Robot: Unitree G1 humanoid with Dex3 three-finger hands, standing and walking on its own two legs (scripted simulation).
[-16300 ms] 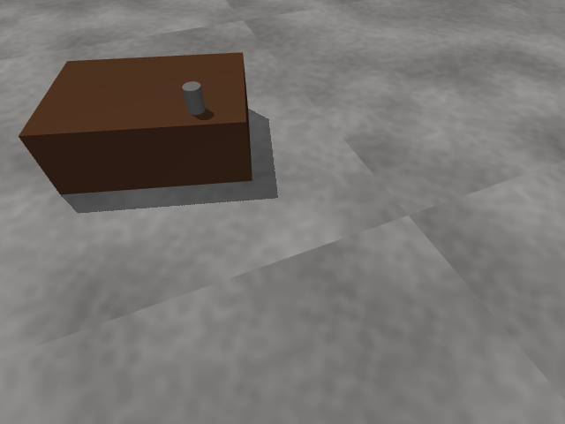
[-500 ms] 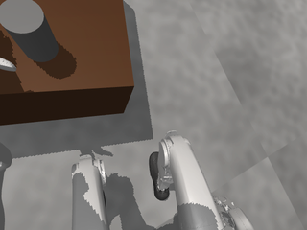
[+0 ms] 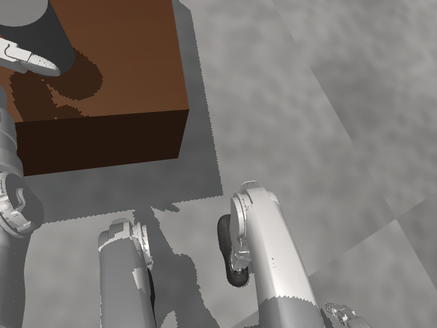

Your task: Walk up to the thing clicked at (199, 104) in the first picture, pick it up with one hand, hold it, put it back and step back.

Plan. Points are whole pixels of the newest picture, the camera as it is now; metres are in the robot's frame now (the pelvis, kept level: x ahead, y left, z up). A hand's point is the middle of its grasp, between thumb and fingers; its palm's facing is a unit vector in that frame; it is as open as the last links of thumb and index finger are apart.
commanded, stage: rest palm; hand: left
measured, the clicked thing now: (34, 32) +0.61 +0.18 -0.01
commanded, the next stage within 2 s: close in 0.18 s
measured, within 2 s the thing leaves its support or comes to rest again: leaves its support in 1.46 s
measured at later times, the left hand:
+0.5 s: hand (28, 25) +0.60 +0.18 +0.01, palm faces +0.13 -0.99 -0.05, open 16.6 cm
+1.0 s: hand (30, 31) +0.60 +0.18 +0.00, palm faces +0.14 -0.99 -0.05, open 10.8 cm
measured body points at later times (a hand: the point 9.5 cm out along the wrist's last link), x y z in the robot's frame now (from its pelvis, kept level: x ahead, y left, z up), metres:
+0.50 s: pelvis +0.01 +0.00 +0.00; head +0.25 +0.04 +0.37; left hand +0.59 +0.23 +0.02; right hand +0.04 -0.26 -0.12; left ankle +0.06 +0.12 -0.40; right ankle +0.15 -0.15 -0.40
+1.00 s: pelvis +0.01 +0.00 -0.01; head +0.25 +0.05 +0.37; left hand +0.58 +0.23 +0.01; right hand +0.06 -0.27 -0.12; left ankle +0.06 +0.12 -0.40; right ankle +0.15 -0.15 -0.40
